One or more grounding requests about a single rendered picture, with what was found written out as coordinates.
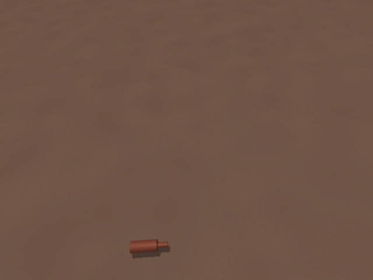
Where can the bottle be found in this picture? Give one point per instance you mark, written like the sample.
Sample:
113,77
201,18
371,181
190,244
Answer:
142,246

